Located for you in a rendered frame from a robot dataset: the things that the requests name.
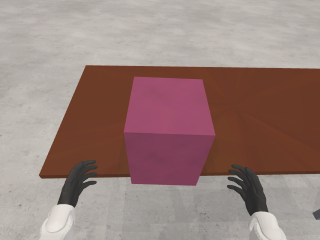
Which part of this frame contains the robot left forearm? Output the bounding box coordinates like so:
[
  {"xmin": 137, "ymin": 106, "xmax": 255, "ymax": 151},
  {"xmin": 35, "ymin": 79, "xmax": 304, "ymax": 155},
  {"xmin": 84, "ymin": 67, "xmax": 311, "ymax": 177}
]
[{"xmin": 38, "ymin": 204, "xmax": 77, "ymax": 240}]

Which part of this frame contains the carton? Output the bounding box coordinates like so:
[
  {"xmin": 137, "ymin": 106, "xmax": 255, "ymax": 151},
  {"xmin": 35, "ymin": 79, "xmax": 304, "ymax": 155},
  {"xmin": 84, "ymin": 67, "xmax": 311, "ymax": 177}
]
[{"xmin": 123, "ymin": 76, "xmax": 216, "ymax": 186}]

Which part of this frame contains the left robot hand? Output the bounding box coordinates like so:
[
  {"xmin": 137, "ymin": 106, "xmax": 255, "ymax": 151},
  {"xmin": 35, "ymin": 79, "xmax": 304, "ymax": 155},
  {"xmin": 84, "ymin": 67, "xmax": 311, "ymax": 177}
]
[{"xmin": 57, "ymin": 160, "xmax": 98, "ymax": 208}]

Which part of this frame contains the robot right forearm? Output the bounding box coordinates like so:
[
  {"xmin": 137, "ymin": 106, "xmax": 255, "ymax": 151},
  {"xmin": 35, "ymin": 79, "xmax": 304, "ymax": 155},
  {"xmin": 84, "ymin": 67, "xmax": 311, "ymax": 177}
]
[{"xmin": 248, "ymin": 211, "xmax": 287, "ymax": 240}]

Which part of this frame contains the table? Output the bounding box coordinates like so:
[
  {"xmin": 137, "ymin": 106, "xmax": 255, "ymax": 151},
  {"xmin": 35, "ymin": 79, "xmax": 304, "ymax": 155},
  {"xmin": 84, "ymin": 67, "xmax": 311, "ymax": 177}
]
[{"xmin": 39, "ymin": 65, "xmax": 320, "ymax": 220}]

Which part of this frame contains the right robot hand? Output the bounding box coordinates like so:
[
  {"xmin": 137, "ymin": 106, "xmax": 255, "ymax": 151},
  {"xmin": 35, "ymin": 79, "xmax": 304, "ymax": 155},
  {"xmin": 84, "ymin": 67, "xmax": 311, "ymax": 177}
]
[{"xmin": 227, "ymin": 164, "xmax": 269, "ymax": 216}]

